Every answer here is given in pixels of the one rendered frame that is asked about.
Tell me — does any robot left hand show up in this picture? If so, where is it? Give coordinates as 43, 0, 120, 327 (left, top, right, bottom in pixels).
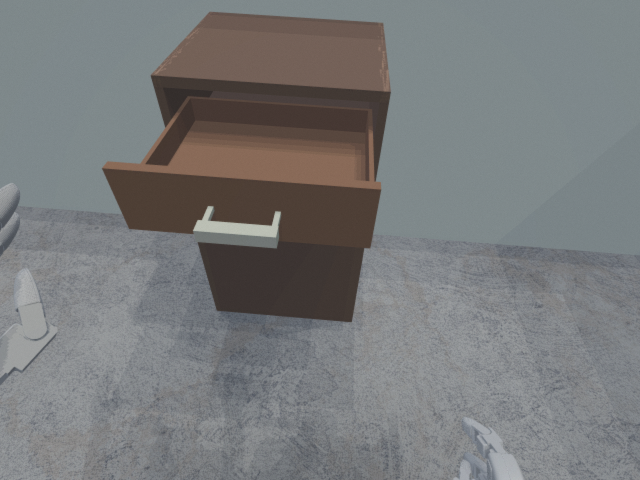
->
0, 183, 58, 385

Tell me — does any drawer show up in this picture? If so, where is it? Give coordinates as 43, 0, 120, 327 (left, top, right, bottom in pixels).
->
102, 96, 381, 248

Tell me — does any handle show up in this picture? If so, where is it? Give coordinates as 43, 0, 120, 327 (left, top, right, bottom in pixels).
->
193, 206, 281, 248

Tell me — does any robot right hand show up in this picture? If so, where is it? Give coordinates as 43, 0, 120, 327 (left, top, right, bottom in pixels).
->
453, 417, 525, 480

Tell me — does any cabinet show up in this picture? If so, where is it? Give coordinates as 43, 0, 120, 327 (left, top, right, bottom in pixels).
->
151, 12, 391, 322

